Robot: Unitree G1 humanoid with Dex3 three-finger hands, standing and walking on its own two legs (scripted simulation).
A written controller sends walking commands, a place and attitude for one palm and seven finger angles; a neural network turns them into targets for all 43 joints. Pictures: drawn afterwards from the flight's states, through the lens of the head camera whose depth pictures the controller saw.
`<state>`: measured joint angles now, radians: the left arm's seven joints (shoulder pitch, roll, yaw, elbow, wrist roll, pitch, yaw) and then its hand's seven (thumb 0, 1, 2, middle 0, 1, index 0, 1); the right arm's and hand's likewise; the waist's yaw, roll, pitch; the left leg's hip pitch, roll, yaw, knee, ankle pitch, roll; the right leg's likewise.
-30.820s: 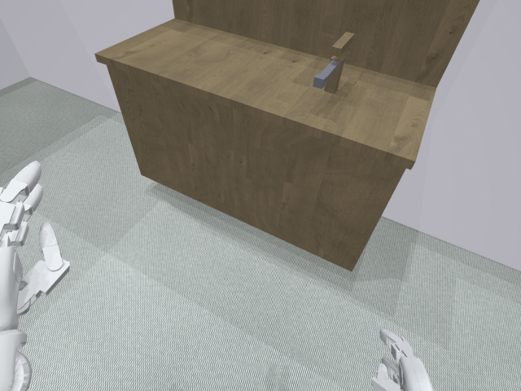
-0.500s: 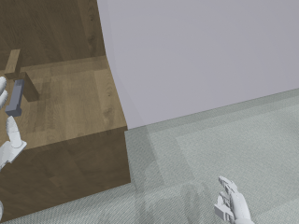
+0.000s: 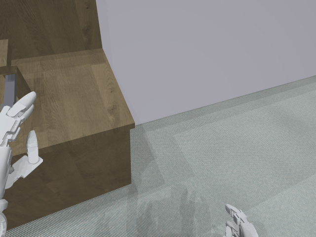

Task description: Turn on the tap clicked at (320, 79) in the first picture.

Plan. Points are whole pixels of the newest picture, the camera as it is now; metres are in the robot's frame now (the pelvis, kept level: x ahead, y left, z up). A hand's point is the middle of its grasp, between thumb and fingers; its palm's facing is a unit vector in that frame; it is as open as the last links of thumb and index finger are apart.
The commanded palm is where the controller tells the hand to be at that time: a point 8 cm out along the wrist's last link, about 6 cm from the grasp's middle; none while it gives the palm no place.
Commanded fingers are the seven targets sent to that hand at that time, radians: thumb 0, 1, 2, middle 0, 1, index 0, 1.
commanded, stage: come to a stop and stand still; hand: left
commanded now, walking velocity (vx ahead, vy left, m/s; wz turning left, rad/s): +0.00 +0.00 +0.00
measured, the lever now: (9, 109) +0.39 +0.41 +0.06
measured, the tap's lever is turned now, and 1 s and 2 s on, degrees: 0 0 0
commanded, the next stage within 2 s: look again from close up in 0.96 s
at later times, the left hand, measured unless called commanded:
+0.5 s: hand (35, 136) +0.25 +0.24 +0.17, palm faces +0.41 -0.84 -0.36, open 7.4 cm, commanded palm +0.19 +0.27 +0.18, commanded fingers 0.00 0.90 0.90 -0.20 -0.30 -0.20 -0.30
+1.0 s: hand (44, 142) +0.25 +0.23 +0.16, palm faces +0.41 -0.83 -0.37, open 7.4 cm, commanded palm +0.19 +0.26 +0.18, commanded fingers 0.00 0.90 0.90 -0.20 -0.30 -0.20 -0.30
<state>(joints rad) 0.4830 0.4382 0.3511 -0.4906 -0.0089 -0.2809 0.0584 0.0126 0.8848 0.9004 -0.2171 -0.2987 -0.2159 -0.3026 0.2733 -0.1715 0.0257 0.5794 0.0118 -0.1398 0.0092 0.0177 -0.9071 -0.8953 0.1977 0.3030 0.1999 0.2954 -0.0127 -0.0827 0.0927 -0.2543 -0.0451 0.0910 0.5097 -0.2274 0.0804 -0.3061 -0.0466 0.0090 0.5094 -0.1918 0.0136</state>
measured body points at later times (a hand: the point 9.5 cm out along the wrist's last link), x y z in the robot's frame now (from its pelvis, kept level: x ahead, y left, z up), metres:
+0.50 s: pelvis +0.03 -0.01 +0.01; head +0.04 +0.01 +0.46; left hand +0.22 +0.29 +0.19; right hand +0.23 -0.21 -0.05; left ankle +0.03 +0.07 -0.73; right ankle +0.05 -0.15 -0.73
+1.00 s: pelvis +0.04 -0.03 +0.01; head +0.04 -0.02 +0.46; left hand +0.22 +0.27 +0.18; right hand +0.22 -0.25 -0.06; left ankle +0.03 +0.07 -0.73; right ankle +0.05 -0.15 -0.73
